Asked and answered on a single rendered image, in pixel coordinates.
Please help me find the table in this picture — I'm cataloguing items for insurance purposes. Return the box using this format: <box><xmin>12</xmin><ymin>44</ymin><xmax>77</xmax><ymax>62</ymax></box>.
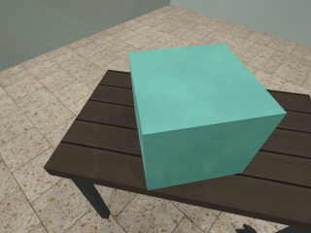
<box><xmin>44</xmin><ymin>69</ymin><xmax>311</xmax><ymax>233</ymax></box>

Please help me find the carton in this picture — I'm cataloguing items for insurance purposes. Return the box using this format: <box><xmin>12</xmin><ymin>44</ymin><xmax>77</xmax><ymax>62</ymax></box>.
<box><xmin>128</xmin><ymin>43</ymin><xmax>287</xmax><ymax>190</ymax></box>

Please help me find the right robot hand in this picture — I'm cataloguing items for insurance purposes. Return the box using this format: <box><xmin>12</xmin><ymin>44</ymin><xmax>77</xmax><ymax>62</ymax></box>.
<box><xmin>235</xmin><ymin>223</ymin><xmax>258</xmax><ymax>233</ymax></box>

